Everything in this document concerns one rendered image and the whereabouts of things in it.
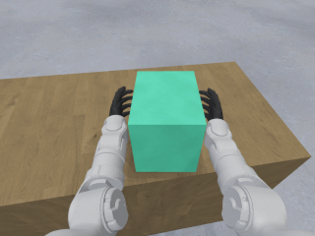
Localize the pedestal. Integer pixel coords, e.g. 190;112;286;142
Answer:
0;61;311;236

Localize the left robot upper arm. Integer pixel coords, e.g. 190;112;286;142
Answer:
45;186;129;236

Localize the left robot forearm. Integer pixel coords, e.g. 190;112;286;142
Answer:
68;115;129;226

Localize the right robot forearm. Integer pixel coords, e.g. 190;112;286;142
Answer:
204;118;287;219

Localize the right robot hand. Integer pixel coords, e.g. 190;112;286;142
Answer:
199;88;223;121

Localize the left robot hand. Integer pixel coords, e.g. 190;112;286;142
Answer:
109;86;133;117

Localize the carton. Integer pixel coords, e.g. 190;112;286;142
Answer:
128;71;207;172

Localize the right robot upper arm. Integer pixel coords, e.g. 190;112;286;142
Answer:
221;184;315;236

